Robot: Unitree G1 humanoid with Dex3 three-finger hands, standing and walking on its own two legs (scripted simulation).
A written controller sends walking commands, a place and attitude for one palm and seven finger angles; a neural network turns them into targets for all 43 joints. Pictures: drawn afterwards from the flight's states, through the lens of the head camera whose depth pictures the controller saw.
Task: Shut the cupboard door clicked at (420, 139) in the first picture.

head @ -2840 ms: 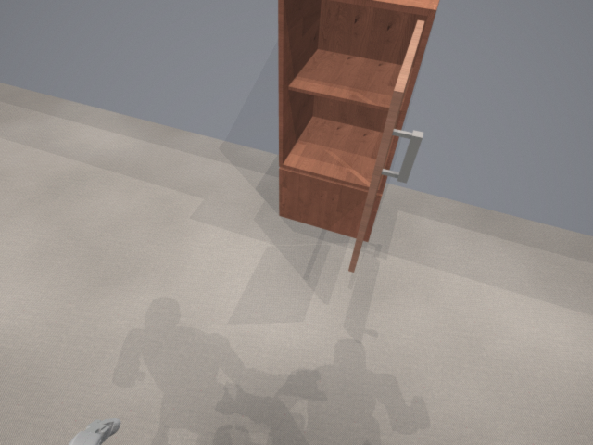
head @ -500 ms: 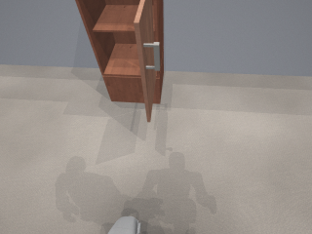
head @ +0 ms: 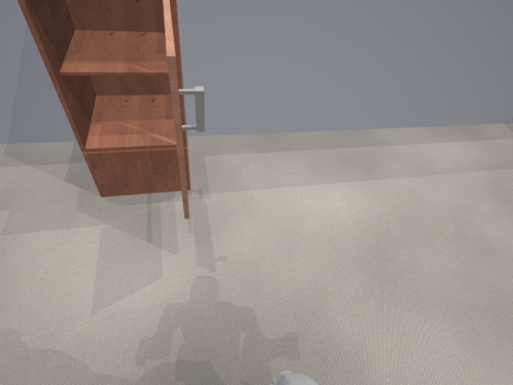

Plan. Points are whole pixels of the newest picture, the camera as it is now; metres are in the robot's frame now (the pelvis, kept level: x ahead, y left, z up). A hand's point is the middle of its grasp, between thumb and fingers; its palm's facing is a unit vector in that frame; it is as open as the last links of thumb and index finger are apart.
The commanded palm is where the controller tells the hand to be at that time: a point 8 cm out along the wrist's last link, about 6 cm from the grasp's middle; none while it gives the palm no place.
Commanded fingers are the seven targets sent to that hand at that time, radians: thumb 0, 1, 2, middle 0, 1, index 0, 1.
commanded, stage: walk around to get in front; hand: left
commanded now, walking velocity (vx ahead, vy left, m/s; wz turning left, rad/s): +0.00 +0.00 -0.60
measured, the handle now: (192, 110) +0.74 +0.23 -0.03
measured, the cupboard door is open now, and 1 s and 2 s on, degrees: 91 91 91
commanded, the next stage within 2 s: none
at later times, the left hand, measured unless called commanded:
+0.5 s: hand (193, 373) +0.17 +0.11 -0.16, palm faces -0.36 -0.90 -0.24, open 7.3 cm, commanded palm none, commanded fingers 0.00 0.90 0.90 -0.20 -0.30 -0.20 -0.30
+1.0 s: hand (166, 362) +0.18 +0.16 -0.18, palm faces -0.52 -0.84 -0.14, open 7.4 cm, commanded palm none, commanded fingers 0.00 0.90 0.90 -0.20 -0.30 -0.20 -0.30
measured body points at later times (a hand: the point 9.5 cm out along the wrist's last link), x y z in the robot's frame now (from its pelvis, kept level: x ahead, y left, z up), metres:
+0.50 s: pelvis -0.02 -0.02 -0.02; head +0.01 -0.05 +0.43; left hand +0.19 +0.16 -0.14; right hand -0.13 -0.27 -0.17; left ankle -0.02 +0.10 -0.70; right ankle -0.06 -0.12 -0.74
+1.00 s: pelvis +0.05 +0.01 +0.00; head +0.07 +0.05 +0.45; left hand +0.21 +0.21 -0.17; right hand -0.05 -0.23 -0.11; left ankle +0.07 +0.09 -0.74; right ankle -0.05 -0.11 -0.65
